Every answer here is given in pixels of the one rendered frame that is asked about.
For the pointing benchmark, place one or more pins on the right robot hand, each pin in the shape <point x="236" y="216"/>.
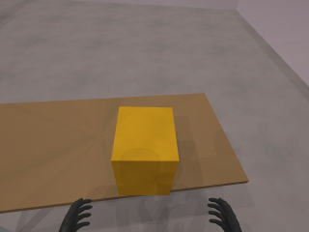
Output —
<point x="228" y="222"/>

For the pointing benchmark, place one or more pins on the carton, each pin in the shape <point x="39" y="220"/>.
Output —
<point x="145" y="153"/>

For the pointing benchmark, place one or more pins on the table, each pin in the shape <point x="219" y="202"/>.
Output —
<point x="53" y="153"/>

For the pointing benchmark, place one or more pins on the left robot hand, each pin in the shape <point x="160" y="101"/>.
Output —
<point x="70" y="222"/>

